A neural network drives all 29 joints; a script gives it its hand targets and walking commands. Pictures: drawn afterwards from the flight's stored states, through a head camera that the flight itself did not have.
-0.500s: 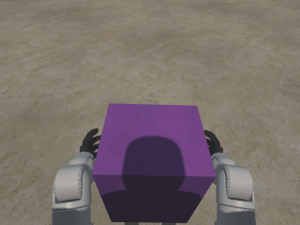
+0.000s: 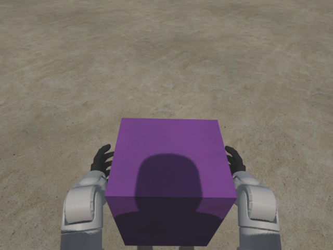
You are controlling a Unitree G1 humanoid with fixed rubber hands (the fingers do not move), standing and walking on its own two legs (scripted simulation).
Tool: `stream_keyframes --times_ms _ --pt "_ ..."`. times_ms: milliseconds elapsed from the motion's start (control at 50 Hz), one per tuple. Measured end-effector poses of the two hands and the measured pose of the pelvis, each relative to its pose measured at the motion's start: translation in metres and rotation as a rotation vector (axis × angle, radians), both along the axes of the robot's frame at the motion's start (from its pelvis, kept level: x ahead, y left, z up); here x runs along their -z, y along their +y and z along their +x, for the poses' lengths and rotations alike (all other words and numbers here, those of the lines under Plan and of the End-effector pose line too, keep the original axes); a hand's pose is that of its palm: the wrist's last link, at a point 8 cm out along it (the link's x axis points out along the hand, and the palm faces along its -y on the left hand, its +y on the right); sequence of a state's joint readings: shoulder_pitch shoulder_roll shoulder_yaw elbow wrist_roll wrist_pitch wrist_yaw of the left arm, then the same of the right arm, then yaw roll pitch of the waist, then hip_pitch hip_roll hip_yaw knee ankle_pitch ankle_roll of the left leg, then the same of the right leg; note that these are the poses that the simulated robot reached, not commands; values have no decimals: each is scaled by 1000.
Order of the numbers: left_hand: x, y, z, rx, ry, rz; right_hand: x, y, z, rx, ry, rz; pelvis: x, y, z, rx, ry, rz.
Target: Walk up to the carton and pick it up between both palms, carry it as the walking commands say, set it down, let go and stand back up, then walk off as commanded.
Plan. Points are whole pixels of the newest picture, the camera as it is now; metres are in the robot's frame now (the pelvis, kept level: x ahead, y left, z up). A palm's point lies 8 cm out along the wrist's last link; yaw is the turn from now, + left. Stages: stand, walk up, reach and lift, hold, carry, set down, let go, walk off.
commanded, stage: carry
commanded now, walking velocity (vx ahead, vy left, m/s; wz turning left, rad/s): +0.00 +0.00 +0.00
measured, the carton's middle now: (167, 187) +0.27 +0.00 +0.02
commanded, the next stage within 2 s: none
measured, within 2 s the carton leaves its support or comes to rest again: neither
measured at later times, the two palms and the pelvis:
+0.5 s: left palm (103, 176) +0.27 +0.15 +0.07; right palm (237, 177) +0.27 -0.16 +0.06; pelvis +0.00 +0.00 +0.00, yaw +0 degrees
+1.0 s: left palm (109, 175) +0.27 +0.14 +0.06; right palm (242, 178) +0.27 -0.17 +0.05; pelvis +0.01 -0.02 +0.00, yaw -1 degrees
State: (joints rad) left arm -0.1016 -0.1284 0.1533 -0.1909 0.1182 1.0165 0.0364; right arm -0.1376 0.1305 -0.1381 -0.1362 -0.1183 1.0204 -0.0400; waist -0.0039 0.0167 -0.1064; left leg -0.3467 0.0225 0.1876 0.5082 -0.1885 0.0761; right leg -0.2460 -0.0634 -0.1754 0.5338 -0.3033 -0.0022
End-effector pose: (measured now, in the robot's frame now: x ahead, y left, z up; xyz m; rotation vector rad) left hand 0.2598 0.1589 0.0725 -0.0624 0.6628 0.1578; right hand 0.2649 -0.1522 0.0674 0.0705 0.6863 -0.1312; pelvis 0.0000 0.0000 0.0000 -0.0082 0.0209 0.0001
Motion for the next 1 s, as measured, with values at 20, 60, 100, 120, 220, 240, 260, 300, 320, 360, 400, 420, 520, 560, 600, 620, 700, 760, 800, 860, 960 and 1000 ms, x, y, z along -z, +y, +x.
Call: stream_keyframes --times_ms 20,60,100,120,220,240,260,300,320,360,400,420,520,560,600,620,700,760,800,860,960,1000 --pt "1 0 0 0 0 0 1 0 0 0 0 0 0 0 0 0 2 0" --pt "0 0 0 0 -4 3 1 0 0 -1 -4 1 0 0 0 0 3 0" --pt "1 0 0 1 -7 4 2 0 1 -2 -7 2 0 0 0 1 5 0" --pt "1 0 0 1 -9 4 2 0 1 -2 -9 1 0 -1 0 1 6 0" --pt "5 -1 1 1 -11 3 4 -1 2 -6 -12 -2 0 -2 1 1 6 1" --pt "6 -1 2 2 -9 4 5 -1 3 -5 -10 -2 0 -2 1 1 6 1" --pt "6 -1 2 2 -10 5 6 -1 3 -5 -10 -1 0 -2 1 1 6 1" --pt "6 -2 2 3 -15 7 6 -2 4 -5 -15 0 0 -2 1 3 7 2" --pt "6 -2 2 3 -18 7 6 -2 4 -5 -18 0 0 -2 1 3 7 2" --pt "6 -2 3 4 -23 7 5 -3 4 -6 -23 -2 0 -3 2 4 8 2" --pt "5 -3 3 4 -28 6 5 -3 4 -6 -28 -3 0 -3 3 4 9 2" --pt "5 -3 4 5 -29 7 5 -4 4 -6 -29 -3 0 -4 3 5 9 3" --pt "8 -6 6 12 -22 10 8 -7 5 -3 -23 -3 1 -5 4 7 8 5" --pt "9 -7 7 14 -21 11 10 -8 5 -1 -21 -1 1 -6 5 8 7 6" --pt "9 -8 7 16 -24 12 10 -9 5 0 -25 -2 1 -6 5 9 7 6" --pt "10 -9 8 17 -25 11 10 -10 6 0 -26 -3 1 -7 5 10 8 6" --pt "9 -12 8 21 -33 13 9 -12 5 3 -34 -3 1 -9 5 10 10 7" --pt "10 -13 9 21 -33 14 11 -14 6 2 -33 -2 1 -10 6 12 8 8" --pt "10 -14 9 21 -34 13 10 -15 6 2 -35 -4 1 -11 6 13 7 9" --pt "11 -15 10 23 -31 16 12 -16 6 2 -32 -2 1 -12 6 11 8 9" --pt "13 -18 11 24 -32 17 14 -19 8 1 -33 -3 1 -15 7 12 11 10" --pt "12 -19 11 24 -36 17 13 -20 8 1 -37 -3 1 -16 7 12 12 11"
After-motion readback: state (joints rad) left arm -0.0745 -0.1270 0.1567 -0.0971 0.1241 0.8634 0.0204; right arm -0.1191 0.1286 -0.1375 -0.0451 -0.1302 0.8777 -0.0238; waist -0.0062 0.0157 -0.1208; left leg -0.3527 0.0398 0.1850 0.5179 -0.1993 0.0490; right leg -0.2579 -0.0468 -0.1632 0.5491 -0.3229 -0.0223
